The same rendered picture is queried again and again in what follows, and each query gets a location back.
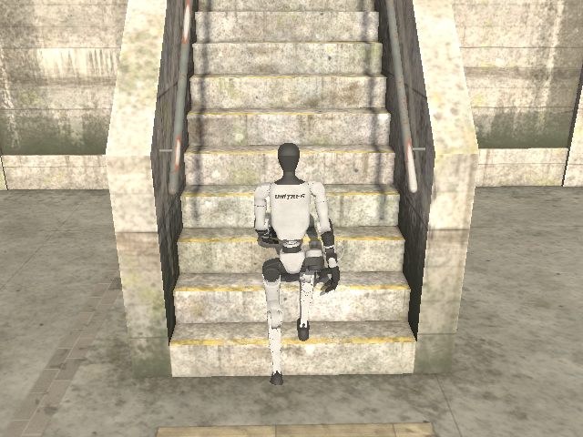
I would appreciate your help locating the right robot upper arm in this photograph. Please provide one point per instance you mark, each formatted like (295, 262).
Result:
(317, 190)

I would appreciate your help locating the robot left hand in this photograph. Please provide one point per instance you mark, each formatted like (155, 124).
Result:
(271, 241)

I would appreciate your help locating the robot right forearm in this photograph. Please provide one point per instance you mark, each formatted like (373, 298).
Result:
(329, 247)

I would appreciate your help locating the robot right hand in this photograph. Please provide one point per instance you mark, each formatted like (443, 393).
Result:
(334, 279)

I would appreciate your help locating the left robot upper arm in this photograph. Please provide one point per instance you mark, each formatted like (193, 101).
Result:
(261, 192)

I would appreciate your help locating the robot left forearm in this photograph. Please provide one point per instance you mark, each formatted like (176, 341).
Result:
(263, 233)

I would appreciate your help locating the robot right thigh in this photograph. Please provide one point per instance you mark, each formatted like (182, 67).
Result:
(313, 261)

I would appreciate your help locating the right robot shin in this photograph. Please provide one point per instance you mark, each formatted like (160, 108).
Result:
(306, 292)

